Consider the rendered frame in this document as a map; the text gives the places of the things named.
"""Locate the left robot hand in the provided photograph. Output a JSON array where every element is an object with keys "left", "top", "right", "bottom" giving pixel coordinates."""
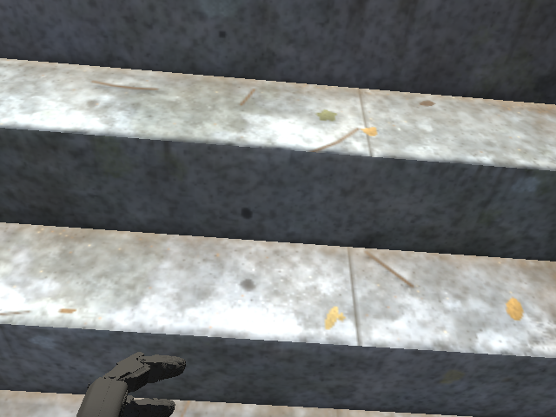
[{"left": 76, "top": 352, "right": 186, "bottom": 417}]

